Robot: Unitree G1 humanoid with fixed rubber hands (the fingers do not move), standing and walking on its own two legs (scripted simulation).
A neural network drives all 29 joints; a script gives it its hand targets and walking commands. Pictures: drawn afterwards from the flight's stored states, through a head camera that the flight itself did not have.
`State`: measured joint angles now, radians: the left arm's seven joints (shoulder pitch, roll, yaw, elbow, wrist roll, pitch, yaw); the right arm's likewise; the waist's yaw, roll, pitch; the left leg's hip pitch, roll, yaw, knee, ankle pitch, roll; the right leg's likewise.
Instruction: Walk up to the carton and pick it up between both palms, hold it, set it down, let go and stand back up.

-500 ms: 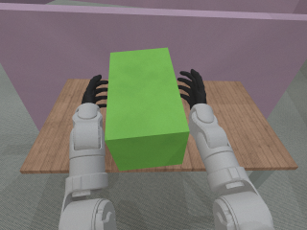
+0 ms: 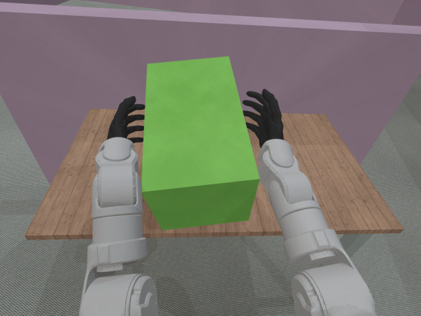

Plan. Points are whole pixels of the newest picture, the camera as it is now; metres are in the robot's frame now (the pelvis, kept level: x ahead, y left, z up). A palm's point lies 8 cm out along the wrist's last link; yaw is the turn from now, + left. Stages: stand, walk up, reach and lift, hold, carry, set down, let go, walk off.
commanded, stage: hold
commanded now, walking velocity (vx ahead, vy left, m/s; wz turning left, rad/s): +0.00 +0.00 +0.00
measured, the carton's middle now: (196, 140) +0.42 +0.00 +0.14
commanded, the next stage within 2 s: none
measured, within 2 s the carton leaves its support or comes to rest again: neither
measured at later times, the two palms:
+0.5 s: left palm (120, 138) +0.36 +0.13 +0.20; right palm (272, 131) +0.36 -0.13 +0.21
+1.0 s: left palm (118, 143) +0.35 +0.13 +0.19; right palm (271, 136) +0.35 -0.13 +0.20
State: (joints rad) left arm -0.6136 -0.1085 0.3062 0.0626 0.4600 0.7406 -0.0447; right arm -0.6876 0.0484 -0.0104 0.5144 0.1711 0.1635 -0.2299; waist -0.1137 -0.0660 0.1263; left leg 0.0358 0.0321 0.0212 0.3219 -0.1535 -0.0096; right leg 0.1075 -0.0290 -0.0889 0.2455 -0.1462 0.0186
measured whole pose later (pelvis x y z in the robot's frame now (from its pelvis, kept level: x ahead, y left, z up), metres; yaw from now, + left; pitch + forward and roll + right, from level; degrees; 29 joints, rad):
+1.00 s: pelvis -0.01 -0.01 +0.00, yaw +0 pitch -14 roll -1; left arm -0.62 -0.13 0.34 0.01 0.52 0.81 -0.08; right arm -0.69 0.07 -0.01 0.49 0.14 0.19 -0.23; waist -0.11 -0.06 0.15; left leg 0.08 0.04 0.03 0.29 -0.14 -0.02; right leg 0.14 -0.02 -0.08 0.25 -0.15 0.01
